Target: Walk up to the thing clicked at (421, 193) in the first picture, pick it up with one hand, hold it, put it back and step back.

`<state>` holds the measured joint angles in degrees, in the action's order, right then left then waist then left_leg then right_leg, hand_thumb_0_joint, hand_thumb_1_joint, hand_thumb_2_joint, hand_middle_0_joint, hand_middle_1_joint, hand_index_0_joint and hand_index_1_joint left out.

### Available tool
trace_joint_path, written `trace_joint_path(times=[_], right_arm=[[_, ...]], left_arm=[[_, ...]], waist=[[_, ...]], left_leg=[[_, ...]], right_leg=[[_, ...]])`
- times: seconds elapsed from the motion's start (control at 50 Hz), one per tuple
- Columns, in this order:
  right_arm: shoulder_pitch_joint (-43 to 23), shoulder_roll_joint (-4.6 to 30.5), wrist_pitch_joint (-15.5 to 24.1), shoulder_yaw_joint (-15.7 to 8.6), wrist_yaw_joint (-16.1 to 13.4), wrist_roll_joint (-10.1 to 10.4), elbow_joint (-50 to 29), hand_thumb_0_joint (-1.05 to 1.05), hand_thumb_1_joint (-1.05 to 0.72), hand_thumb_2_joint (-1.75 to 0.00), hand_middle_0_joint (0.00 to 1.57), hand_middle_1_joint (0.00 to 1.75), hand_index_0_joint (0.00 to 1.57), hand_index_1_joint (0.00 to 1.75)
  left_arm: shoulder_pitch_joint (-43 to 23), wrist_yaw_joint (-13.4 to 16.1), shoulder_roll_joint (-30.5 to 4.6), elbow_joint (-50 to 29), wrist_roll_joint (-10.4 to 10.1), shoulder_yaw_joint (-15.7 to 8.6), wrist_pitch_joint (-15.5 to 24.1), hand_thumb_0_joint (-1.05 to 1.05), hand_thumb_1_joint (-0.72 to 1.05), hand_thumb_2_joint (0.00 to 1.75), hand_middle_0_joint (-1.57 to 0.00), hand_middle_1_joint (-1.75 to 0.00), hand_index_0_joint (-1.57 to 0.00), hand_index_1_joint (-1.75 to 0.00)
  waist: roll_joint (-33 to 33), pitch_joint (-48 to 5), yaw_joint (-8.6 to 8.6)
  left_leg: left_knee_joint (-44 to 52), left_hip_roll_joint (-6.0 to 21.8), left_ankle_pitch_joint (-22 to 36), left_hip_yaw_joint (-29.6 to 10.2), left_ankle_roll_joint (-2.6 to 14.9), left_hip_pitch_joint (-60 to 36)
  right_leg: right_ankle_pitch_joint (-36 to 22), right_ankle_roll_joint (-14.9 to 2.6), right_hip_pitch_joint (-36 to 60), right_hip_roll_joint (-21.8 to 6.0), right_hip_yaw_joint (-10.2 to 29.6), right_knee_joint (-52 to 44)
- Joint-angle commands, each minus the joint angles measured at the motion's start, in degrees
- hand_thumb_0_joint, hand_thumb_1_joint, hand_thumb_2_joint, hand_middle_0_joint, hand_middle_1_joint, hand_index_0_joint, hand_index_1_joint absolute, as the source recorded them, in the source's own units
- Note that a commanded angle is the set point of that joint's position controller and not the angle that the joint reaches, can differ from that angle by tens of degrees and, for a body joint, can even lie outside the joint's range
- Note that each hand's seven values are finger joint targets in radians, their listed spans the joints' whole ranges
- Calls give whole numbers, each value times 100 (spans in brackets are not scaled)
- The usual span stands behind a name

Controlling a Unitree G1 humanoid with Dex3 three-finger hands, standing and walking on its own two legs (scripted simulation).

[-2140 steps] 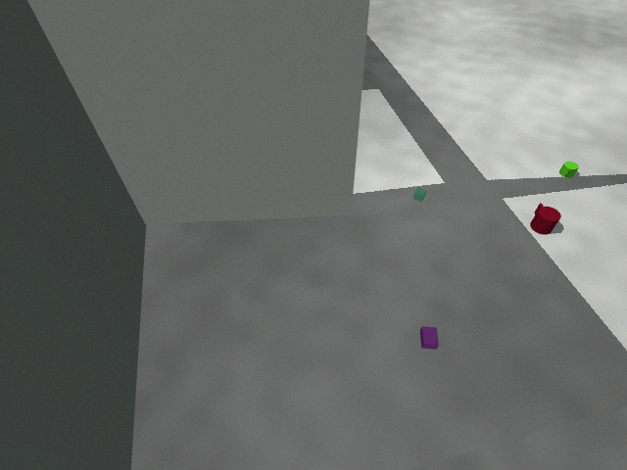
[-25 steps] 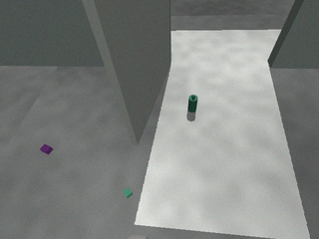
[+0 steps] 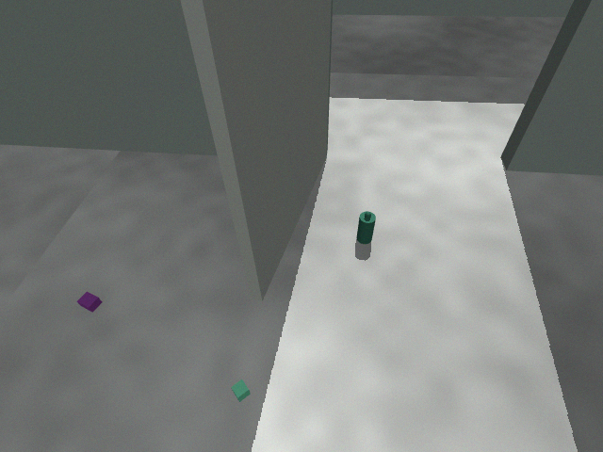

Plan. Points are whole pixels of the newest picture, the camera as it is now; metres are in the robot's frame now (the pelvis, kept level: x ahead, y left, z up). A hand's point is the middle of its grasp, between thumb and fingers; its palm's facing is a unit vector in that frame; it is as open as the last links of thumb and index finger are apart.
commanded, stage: walk up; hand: left
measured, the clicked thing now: (240, 390) +0.45 +0.24 -0.76
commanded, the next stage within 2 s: stand in 1.16 s
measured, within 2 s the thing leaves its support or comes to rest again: neither
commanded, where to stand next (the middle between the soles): +0.06 +0.01 m, yaw -1 degrees
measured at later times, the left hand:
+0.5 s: hand out of the picture +0.10 +0.27 -0.15, palm faces -0.03 -0.94 -0.34, open 7.4 cm
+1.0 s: hand out of the picture +0.10 +0.27 -0.15, palm faces -0.04 -0.93 -0.36, open 7.4 cm
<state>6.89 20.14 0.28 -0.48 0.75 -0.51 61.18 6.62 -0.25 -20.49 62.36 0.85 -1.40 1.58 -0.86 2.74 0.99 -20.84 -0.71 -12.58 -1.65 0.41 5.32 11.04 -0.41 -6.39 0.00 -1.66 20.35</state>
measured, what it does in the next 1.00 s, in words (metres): stands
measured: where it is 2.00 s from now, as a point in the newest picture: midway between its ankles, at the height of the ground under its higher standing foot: outside the picture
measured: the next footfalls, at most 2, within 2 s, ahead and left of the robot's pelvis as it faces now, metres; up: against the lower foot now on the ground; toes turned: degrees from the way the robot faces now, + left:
none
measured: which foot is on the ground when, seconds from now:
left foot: down 0.00-1.00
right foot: down 0.00-1.00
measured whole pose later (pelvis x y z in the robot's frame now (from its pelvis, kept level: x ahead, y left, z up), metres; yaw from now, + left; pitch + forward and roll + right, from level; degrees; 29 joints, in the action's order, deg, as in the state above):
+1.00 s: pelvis +0.01 +0.02 +0.00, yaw -1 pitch -2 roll +0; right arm 6.6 20.1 -0.2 -1.3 0.5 -0.2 63.8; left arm 5.5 0.3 -19.7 64.6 1.1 -0.2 1.2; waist -0.7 3.4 -0.2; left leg -17.4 -2.0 -11.9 -0.3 1.8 3.0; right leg 10.7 1.1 -5.0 -1.3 -0.2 18.1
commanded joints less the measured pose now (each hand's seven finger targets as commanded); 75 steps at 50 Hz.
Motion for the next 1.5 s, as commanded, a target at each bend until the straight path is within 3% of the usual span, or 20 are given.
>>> trace_joint_path(times=[0.0,0.24,0.72,1.08,1.2,1.42,1.48], right_arm=[[-197,1160,130,-268,-82,-9,-291,0,-90,-90,20,30,20,30],[-236,1223,112,-301,-106,2,-187,0,-90,-90,20,30,20,30],[-220,1170,106,-310,-106,-2,-130,0,-90,-90,20,30,20,30],[-227,1184,84,-310,-105,8,-101,0,-90,-90,20,30,20,30],[-228,1217,160,-213,-144,15,-73,0,-90,-90,20,30,20,30],[-218,1233,183,-171,-145,3,-14,0,-90,-90,20,30,20,30],[-191,1204,175,-163,-138,8,-2,0,-90,-90,20,30,20,30]], left_arm=[[-281,51,-1165,-233,-36,-194,118,0,90,90,-20,-30,-20,-30],[-296,96,-1180,-136,-36,-157,100,0,90,90,-20,-30,-20,-30],[-428,112,-1173,-108,-12,-120,70,0,90,90,-20,-30,-20,-30],[-415,124,-1195,-128,-3,-128,77,0,90,90,-20,-30,-20,-30],[-253,128,-1131,-153,-23,-76,36,0,90,90,-20,-30,-20,-30],[-209,103,-1157,-144,-26,-59,24,0,90,90,-20,-30,-20,-30],[-214,103,-1180,-130,-27,-61,35,0,90,90,-20,-30,-20,-30]], waist=[[73,-231,-21],[12,-499,-36],[96,-344,-89],[144,-420,-118],[99,-440,-111],[83,-425,-111],[150,-438,-127]], left_leg=[[542,725,738,-596,196,184],[521,765,1534,-464,191,-101],[702,707,1163,-472,160,-6],[618,684,1285,-432,164,-98],[592,806,1703,-472,116,-192],[685,799,1178,-477,96,-60],[677,801,1256,-491,125,-25]], right_leg=[[-628,-127,186,-658,674,-437],[-1245,-74,403,-706,576,-353],[-1137,-71,353,-694,613,-337],[-1376,-80,378,-711,618,-333],[-1431,-59,322,-786,639,-409],[-970,-76,292,-789,660,-497],[-1086,-79,347,-805,671,-486]])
